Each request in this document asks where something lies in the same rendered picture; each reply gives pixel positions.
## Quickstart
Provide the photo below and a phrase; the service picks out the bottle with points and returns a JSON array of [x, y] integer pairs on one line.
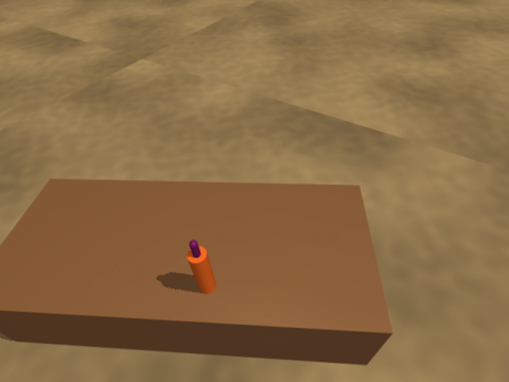
[[201, 268]]

